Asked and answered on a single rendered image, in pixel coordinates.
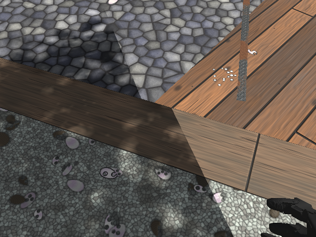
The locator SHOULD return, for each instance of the robot right hand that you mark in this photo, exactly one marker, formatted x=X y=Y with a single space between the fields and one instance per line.
x=300 y=210

